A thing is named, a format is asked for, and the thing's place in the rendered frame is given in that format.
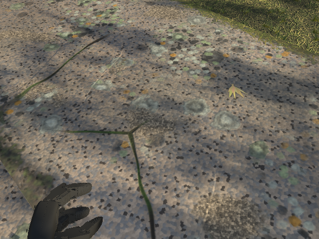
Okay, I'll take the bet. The robot left hand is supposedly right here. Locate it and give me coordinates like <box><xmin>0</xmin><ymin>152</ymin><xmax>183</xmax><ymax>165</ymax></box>
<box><xmin>26</xmin><ymin>182</ymin><xmax>103</xmax><ymax>239</ymax></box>

